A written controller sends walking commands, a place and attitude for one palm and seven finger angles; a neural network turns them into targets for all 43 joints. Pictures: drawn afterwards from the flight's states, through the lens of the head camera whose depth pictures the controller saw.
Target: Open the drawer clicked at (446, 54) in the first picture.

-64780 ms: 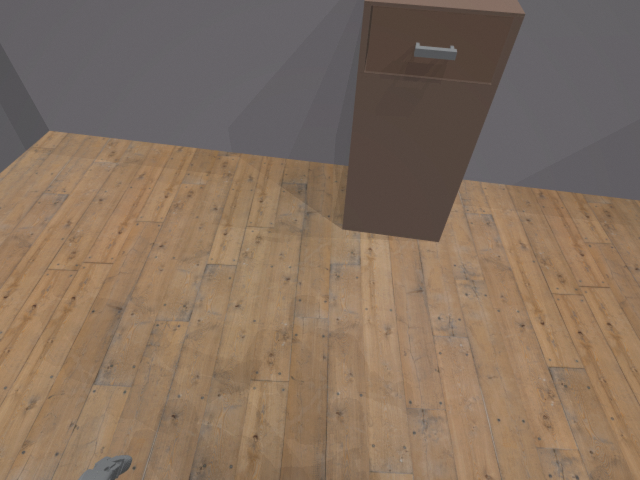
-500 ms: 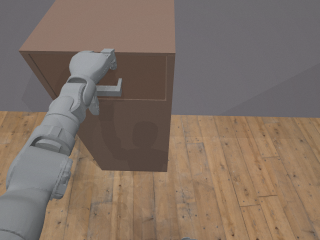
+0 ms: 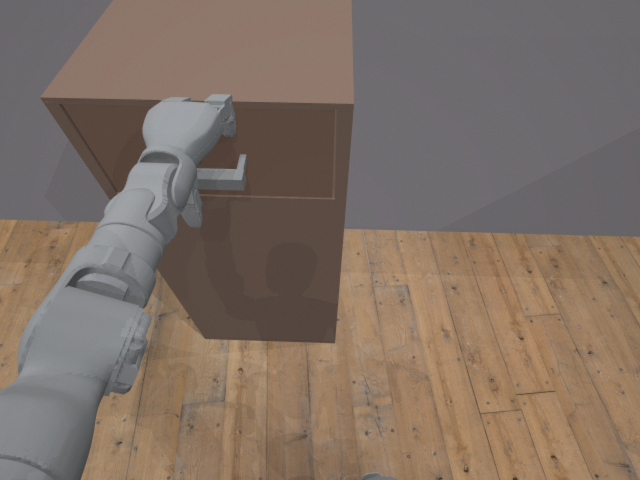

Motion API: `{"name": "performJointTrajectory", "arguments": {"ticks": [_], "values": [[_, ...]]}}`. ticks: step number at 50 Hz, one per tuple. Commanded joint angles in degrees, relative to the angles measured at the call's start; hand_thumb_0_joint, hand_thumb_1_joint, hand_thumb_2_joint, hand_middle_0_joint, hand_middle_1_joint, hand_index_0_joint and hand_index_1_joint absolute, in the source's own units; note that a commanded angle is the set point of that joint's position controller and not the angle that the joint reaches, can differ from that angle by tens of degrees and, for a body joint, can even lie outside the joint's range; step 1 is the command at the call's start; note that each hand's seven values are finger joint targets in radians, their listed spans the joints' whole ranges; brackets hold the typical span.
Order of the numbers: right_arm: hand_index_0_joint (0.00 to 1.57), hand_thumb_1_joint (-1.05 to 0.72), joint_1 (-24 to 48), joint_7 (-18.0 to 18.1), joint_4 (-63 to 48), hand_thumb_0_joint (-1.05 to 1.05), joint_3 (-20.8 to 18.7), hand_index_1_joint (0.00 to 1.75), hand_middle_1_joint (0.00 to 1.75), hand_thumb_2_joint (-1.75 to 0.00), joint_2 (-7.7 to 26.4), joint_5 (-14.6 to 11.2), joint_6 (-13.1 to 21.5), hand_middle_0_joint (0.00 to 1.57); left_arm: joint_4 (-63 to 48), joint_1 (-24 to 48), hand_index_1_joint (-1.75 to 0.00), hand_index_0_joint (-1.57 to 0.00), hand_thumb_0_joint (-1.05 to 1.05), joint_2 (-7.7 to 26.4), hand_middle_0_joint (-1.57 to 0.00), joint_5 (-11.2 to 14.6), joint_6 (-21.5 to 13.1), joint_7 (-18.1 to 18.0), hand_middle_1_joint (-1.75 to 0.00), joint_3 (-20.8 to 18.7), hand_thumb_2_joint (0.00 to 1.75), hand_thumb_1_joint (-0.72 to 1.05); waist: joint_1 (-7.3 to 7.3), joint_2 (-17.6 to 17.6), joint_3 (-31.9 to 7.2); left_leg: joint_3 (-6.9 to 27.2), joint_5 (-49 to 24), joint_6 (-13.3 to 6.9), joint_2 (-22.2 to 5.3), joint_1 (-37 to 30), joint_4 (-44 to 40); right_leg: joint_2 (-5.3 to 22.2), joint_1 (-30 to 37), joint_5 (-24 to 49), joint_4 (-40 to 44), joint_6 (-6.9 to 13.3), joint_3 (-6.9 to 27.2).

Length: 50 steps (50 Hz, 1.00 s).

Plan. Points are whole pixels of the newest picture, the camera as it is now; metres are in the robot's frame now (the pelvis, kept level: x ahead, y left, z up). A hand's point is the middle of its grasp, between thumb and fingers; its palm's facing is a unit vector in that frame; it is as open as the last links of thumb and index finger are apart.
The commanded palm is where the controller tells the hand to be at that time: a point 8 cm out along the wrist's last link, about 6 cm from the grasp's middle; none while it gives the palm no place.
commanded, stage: move the hooked fingers above the handle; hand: left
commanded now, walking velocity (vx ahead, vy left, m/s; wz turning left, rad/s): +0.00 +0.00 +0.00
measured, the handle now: (208, 169) +0.55 +0.13 +0.05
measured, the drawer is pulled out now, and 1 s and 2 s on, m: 0.00 0.00 0.00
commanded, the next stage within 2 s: lower the fingers behind the handle in 0.08 s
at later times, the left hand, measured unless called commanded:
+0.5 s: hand (198, 161) +0.51 +0.13 +0.11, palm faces +0.02 -0.03 -1.00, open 13.5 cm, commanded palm +0.50 +0.17 +0.14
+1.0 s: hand (201, 163) +0.51 +0.12 +0.10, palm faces +0.05 -0.02 -1.00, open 13.6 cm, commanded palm +0.50 +0.16 +0.11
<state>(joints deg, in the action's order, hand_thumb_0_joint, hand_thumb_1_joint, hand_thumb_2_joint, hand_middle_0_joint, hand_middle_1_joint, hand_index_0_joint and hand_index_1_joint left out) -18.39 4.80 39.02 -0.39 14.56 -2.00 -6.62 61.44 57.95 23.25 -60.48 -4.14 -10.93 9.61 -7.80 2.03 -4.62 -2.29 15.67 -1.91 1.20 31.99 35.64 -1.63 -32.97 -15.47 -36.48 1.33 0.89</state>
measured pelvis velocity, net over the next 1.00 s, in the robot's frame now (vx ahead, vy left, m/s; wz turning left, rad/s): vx -0.03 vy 0.00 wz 0.00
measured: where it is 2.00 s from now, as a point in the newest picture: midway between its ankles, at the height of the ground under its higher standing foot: outside the picture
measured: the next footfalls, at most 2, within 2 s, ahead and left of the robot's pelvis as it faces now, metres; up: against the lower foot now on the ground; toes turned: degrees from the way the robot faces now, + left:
none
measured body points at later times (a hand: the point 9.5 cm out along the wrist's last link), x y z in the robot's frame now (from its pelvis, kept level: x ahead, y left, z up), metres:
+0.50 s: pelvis +0.00 +0.00 +0.00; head +0.06 -0.01 +0.44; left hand +0.50 +0.13 +0.16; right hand +0.03 -0.27 -0.13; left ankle +0.01 +0.10 -0.72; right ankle +0.02 -0.10 -0.72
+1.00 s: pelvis -0.03 +0.00 -0.02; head +0.05 +0.00 +0.43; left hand +0.50 +0.12 +0.16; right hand -0.01 -0.27 -0.14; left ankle +0.01 +0.10 -0.72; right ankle +0.02 -0.10 -0.72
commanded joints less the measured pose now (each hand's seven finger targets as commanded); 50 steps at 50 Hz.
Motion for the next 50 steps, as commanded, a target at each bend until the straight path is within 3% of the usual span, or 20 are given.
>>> {"name": "performJointTrajectory", "arguments": {"ticks": [1, 4, 7, 10, 12, 13, 15, 22, 28, 31, 33, 36, 42, 44, 46, 48, 50], "values": [[0.20, -0.90, -3.7, 0.6, -4.9, 0.00, -2.9, 0.30, 0.30, -0.90, 8.4, 0.6, 1.6, 0.20, -9.6, 34.7, -1.20, -0.30, 0.00, 21.8, -0.30, -0.2, 5.2, -2.9, -1.20, -7.4, 0.30, -0.50, 0.04, -2.4, -21.1, 0.3, -2.5, -0.9, 0.2, -7.5, -4.4, 0.4, 10.3, 1.9, 6.8, 0.0, 0.8], [0.20, -0.90, -3.5, 0.6, -5.2, 0.00, -3.1, 0.30, 0.30, -0.90, 8.4, 0.8, 1.5, 0.20, -10.8, 33.7, -1.20, -0.30, 0.00, 23.4, -0.30, -0.2, 4.7, -3.1, -1.20, -9.1, 0.30, -0.50, 0.86, -1.9, -22.7, 0.2, -3.3, -0.9, 0.2, -7.9, -4.2, 0.4, 11.5, 3.0, 6.5, -0.1, 1.0], [0.20, -0.90, -3.4, 0.6, -5.4, 0.00, -3.0, 0.30, 0.30, -0.90, 8.4, 0.5, 1.5, 0.20, -9.8, 32.8, -1.20, -0.30, 0.00, 21.5, -0.30, 0.3, 4.5, -2.7, -1.20, -7.8, 0.30, -0.50, 0.38, -3.4, -20.3, 0.3, -2.5, -0.8, 0.1, -7.1, -4.5, 0.3, 10.4, 2.1, 6.9, -0.1, 0.7], [0.20, -0.90, -3.1, 0.7, -5.4, 0.00, -3.0, 0.30, 0.30, -0.90, 8.6, 0.5, 1.6, 0.20, -9.0, 32.0, -1.20, -0.30, 0.00, 22.0, -0.30, 0.1, 4.6, -2.9, -1.20, -8.0, 0.30, -0.50, 0.53, -3.3, -19.6, 0.2, -1.2, -0.9, 0.1, -6.5, -4.8, 0.4, 10.2, 0.8, 7.0, -0.2, 0.8], [0.20, -0.90, -3.4, 0.7, -5.3, 0.00, -3.0, 0.30, 0.30, -0.90, 8.8, 0.4, 1.8, 0.20, -8.3, 31.7, -1.20, -0.30, 0.00, 22.1, -0.30, 0.3, 4.4, -2.8, -1.20, -8.3, 0.30, -0.50, 0.00, -5.7, -19.0, 0.1, -0.5, -1.0, 0.0, -5.8, -4.5, 0.5, 10.1, 0.3, 7.3, -0.5, 1.0], [0.20, -0.90, -3.4, 0.7, -5.2, 0.00, -3.0, 0.30, 0.30, -0.90, 8.8, 0.5, 1.8, 0.20, -7.7, 30.4, -1.20, -0.30, 0.00, 23.3, -0.30, -0.1, 4.5, -2.9, -1.20, -9.2, 0.30, -0.50, 0.74, -5.6, -19.3, 0.0, -0.8, -1.0, 0.1, -5.2, -4.4, 0.5, 10.7, 0.7, 7.1, -0.4, 1.2], [0.20, -0.90, -3.4, 0.8, -5.3, 0.00, -2.9, 0.30, 0.30, -0.90, 8.7, 0.5, 1.7, 0.20, -7.2, 29.7, -1.20, -0.30, 0.00, 22.5, -0.30, -0.2, 4.8, -2.8, -1.20, -8.5, 0.30, -0.50, 0.72, -4.4, -19.1, -0.1, -1.2, -0.9, 0.2, -5.0, -4.2, 0.5, 10.4, 1.3, 6.9, -0.3, 1.0], [0.20, -0.90, -3.6, 0.6, -5.4, 0.00, -3.0, 0.30, 0.30, -0.90, 8.7, 0.7, 1.2, 0.20, -5.0, 26.9, -1.20, -0.30, 0.00, 23.0, -0.30, -0.6, 5.4, -3.0, -1.20, -9.3, 0.30, -0.50, 1.04, -5.0, -19.4, -0.5, -2.1, -0.8, 0.2, -3.5, -3.1, 0.5, 10.7, 2.6, 6.2, -0.3, 1.2], [0.20, -0.90, -4.2, 0.3, -5.1, 0.00, -2.8, 0.30, 0.30, -0.90, 9.1, 0.5, 1.3, 0.20, -1.4, 27.3, -1.20, -0.30, 0.00, 19.6, -0.30, -1.3, 6.8, -3.2, -1.20, -5.9, 0.30, -0.50, -0.70, -5.1, -15.1, -0.3, 2.3, -0.7, 0.0, -1.8, -2.8, 0.2, 4.9, -2.5, 6.1, -0.4, 0.6], [0.20, -0.90, -4.9, 0.0, -5.2, 0.00, -3.1, 0.30, 0.30, -0.90, 9.1, 0.8, 1.4, 0.20, -1.8, 28.8, -1.20, -0.30, 0.00, 18.2, -0.30, -1.7, 7.0, -3.5, -1.20, -5.2, 0.30, -0.50, -0.94, -4.3, -17.7, -0.2, 1.4, -0.8, 0.0, -2.4, -2.0, 0.1, 4.5, -1.8, 5.4, -0.2, 0.5], [0.20, -0.90, -5.3, 0.0, -5.0, 0.00, -3.0, 0.30, 0.30, -0.90, 9.2, 0.8, 1.2, 0.20, -0.1, 27.6, -1.20, -0.30, 0.00, 19.3, -0.30, -2.3, 7.7, -3.8, -1.20, -5.9, 0.30, -0.50, -0.69, -4.3, -17.8, -0.2, 1.7, -0.7, 0.1, -1.4, -1.6, 0.0, 4.1, -1.8, 4.8, -0.2, 0.4], [0.20, -0.90, -5.7, -0.1, -4.8, 0.00, -2.9, 0.30, 0.30, -0.90, 9.4, 0.8, 1.2, 0.20, 2.0, 28.1, -1.20, -0.30, 0.00, 17.6, -0.30, -2.0, 8.6, -3.6, -1.20, -4.5, 0.30, -0.50, -1.64, -6.5, -15.8, 0.0, 3.7, -0.8, 0.0, 0.3, -1.4, 0.0, 3.0, -3.7, 5.3, -0.4, 0.4], [0.20, -0.90, -6.3, 0.0, -5.0, 0.00, -2.7, 0.30, 0.30, -0.90, 9.5, 0.8, 1.1, 0.20, 4.5, 27.5, -1.20, -0.30, 0.00, 17.4, -0.30, -2.8, 9.5, -3.2, -1.20, -3.7, 0.30, -0.50, -1.93, -4.1, -16.0, -0.1, 5.7, -0.7, 0.1, 1.9, -0.6, 0.1, 0.9, -5.4, 4.3, -0.3, 0.3], [0.20, -0.90, -6.4, 0.0, -5.2, 0.00, -2.6, 0.30, 0.30, -0.90, 9.6, 0.9, 1.1, 0.20, 5.0, 27.6, -1.20, -0.30, 0.00, 17.1, -0.30, -2.8, 9.7, -3.1, -1.20, -3.4, 0.30, -0.50, -2.14, -4.1, -14.8, -0.1, 7.5, -0.7, 0.1, 2.8, -0.5, 0.0, -0.5, -7.2, 4.2, -0.3, 0.1], [0.20, -0.90, -6.6, 0.2, -5.1, 0.00, -2.6, 0.30, 0.30, -0.90, 9.8, 0.8, 1.3, 0.20, 6.2, 27.7, -1.20, -0.30, 0.00, 16.5, -0.30, -2.4, 9.9, -2.7, -1.20, -2.8, 0.30, -0.50, -2.92, -6.4, -14.1, 0.0, 8.4, -0.8, -0.1, 3.4, -0.3, -0.1, -0.8, -8.2, 4.7, -0.5, 0.2], [0.20, -0.90, -6.7, 0.4, -5.6, 0.00, -2.4, 0.30, 0.30, -0.90, 10.1, 0.7, 1.3, 0.20, 7.2, 26.5, -1.20, -0.30, 0.00, 18.7, -0.30, -2.6, 9.7, -2.3, -1.20, -3.9, 0.30, -0.50, -2.32, -6.3, -14.4, -0.1, 9.4, -0.8, 0.1, 4.9, 0.1, 0.1, -0.8, -9.7, 4.3, -0.6, 0.4], [0.20, -0.90, -6.8, 0.6, -5.7, 0.00, -2.3, 0.30, 0.30, -0.90, 10.0, 0.8, 1.4, 0.20, 7.2, 26.8, -1.20, -0.30, 0.00, 17.6, -0.30, -2.5, 9.7, -2.0, -1.20, -3.0, 0.30, -0.50, -2.68, -5.5, -14.1, -0.2, 10.2, -0.8, 0.1, 5.3, 0.3, 0.1, -1.7, -10.6, 4.2, -0.6, 0.4]]}}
